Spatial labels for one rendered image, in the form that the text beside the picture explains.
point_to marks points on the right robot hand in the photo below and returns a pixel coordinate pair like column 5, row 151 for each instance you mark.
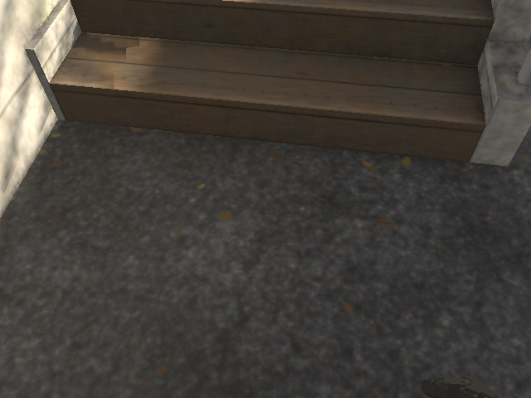
column 458, row 388

